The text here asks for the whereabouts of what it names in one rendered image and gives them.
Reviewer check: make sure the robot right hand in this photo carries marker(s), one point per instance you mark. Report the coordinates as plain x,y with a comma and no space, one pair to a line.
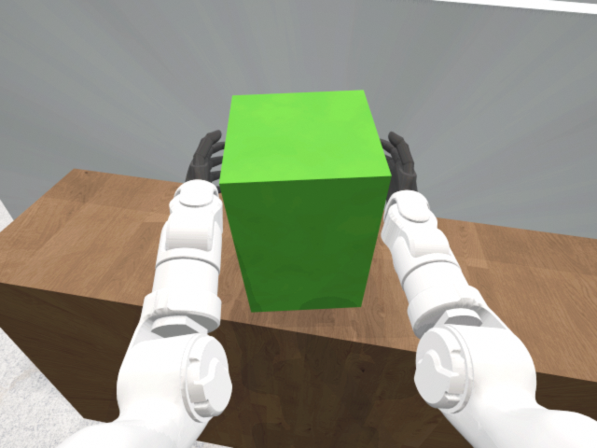
401,165

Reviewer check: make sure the robot left forearm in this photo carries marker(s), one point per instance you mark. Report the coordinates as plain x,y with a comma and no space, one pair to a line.
184,294

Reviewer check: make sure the robot left hand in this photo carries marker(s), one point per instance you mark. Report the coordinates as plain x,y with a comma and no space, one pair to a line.
202,163

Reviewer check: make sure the robot right forearm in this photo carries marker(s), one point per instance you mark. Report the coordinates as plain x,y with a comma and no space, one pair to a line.
428,271

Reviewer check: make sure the left robot upper arm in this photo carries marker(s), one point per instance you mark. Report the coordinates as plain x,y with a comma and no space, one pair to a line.
168,390

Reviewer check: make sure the carton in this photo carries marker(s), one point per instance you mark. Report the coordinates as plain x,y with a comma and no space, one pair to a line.
304,181

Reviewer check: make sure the pedestal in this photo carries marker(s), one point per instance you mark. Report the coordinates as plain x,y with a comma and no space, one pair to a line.
76,265

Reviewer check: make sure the right robot upper arm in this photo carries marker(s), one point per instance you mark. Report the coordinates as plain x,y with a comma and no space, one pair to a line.
483,381

